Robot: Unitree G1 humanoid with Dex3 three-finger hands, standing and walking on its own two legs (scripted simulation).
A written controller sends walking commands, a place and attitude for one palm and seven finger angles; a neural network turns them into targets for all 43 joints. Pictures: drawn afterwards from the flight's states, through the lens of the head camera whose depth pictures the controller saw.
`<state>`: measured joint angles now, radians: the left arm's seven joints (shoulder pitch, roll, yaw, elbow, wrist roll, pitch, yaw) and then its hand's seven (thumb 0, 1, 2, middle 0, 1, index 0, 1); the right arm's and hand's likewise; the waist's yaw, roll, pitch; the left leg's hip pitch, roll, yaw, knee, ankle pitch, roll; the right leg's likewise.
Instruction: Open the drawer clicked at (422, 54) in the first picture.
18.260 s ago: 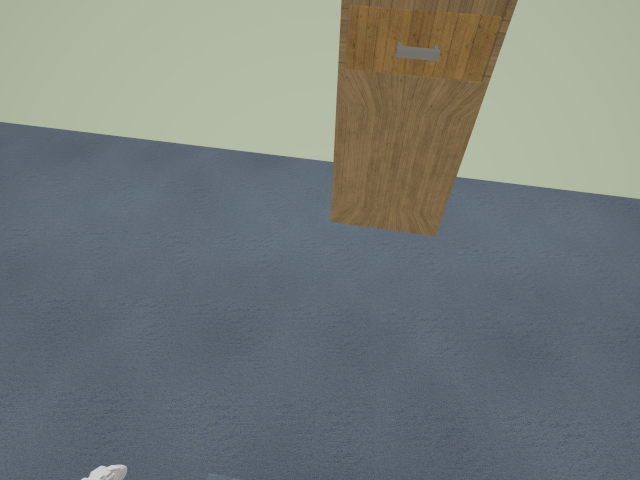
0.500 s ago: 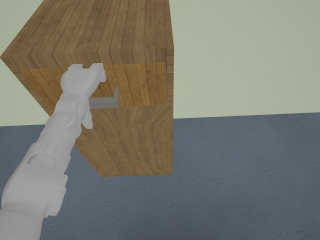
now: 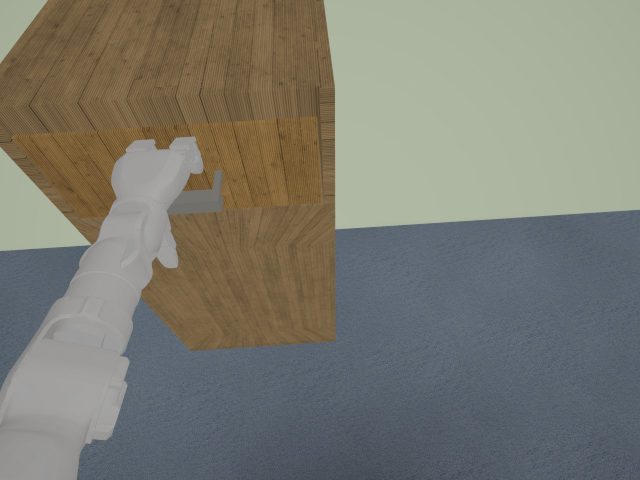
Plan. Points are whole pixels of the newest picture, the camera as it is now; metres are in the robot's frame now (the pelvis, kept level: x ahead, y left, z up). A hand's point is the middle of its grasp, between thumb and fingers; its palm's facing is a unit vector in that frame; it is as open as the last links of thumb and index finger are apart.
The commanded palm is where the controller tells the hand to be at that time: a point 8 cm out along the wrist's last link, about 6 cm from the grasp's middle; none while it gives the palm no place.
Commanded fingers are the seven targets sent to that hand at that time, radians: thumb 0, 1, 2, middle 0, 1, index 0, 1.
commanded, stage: lower the fingers behind the handle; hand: left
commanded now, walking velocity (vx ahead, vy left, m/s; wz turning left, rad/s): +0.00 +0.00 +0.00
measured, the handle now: (182, 191) +0.52 +0.20 +0.03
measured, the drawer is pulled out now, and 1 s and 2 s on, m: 0.00 0.00 0.00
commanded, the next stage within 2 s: close the thumb around the handle in 1.20 s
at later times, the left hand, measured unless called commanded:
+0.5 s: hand (171, 219) +0.47 +0.21 +0.03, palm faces -0.04 -0.02 -1.00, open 13.8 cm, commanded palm +0.45 +0.22 +0.08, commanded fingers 0.00 -0.50 0.30 -0.30 -1.20 -0.30 -1.20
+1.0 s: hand (176, 226) +0.47 +0.21 +0.01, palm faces -0.04 -0.03 -1.00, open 13.8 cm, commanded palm +0.45 +0.22 +0.07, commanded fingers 0.00 -0.50 0.30 -0.30 -1.20 -0.30 -1.20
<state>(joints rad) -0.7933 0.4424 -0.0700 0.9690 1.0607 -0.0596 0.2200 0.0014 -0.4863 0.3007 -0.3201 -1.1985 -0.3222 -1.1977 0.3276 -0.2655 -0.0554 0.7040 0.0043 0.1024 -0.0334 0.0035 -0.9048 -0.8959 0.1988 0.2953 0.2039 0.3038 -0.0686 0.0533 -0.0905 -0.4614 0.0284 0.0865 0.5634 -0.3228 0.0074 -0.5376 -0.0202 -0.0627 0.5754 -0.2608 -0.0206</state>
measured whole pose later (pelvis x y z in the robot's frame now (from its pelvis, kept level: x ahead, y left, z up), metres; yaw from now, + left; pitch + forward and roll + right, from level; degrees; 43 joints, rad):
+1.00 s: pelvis -0.01 +0.02 -0.02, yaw +0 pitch +18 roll -1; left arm -0.81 0.43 -0.05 1.08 1.10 -0.06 0.37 0.00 -0.49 0.30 -0.32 -1.20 -0.32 -1.20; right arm 0.34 -0.26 -0.06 0.73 -0.02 0.09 -0.01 0.00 -0.90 -0.90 0.20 0.30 0.20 0.30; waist -0.11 0.04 -0.12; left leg -0.65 0.03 0.09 0.72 -0.38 0.03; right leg -0.71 -0.03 -0.05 0.69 -0.29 0.00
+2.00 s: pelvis -0.01 +0.01 -0.01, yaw +0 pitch +17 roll +0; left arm -0.80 0.42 -0.06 1.07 1.10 -0.06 0.37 0.00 0.67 0.80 -0.37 -1.34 -0.39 -1.33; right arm 0.33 -0.26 -0.06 0.72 -0.02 0.08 -0.02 0.00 -0.90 -0.90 0.20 0.30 0.20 0.30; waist -0.09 0.05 -0.12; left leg -0.63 0.03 0.08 0.71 -0.38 0.02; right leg -0.69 -0.03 -0.06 0.68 -0.29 -0.01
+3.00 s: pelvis +0.00 +0.01 -0.01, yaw +0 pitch +15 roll +0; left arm -0.68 0.37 -0.09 0.95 1.09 -0.04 0.33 0.01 0.68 0.79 -0.35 -1.34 -0.38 -1.34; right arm 0.28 -0.24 -0.07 0.70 -0.02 0.09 -0.02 0.00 -0.90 -0.90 0.20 0.30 0.20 0.30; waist -0.05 0.05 -0.12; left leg -0.56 0.02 0.07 0.68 -0.38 0.01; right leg -0.62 -0.03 -0.07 0.67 -0.31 -0.01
